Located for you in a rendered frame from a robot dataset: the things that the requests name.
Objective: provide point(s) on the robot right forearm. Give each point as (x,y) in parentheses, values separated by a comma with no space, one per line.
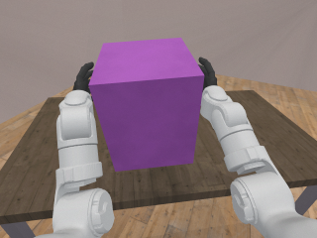
(242,150)

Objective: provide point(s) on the robot right upper arm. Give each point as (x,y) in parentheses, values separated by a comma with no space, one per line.
(264,201)

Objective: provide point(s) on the robot left upper arm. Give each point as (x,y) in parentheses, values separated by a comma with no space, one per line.
(82,214)

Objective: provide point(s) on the robot left forearm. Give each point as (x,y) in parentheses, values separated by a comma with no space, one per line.
(77,141)

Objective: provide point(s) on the robot left hand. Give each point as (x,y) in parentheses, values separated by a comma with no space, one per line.
(82,81)

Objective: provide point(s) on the robot right hand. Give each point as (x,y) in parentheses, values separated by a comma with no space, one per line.
(209,73)

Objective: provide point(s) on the carton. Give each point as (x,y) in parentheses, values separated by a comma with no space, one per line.
(147,95)

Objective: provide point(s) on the table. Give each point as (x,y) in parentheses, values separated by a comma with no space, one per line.
(28,178)

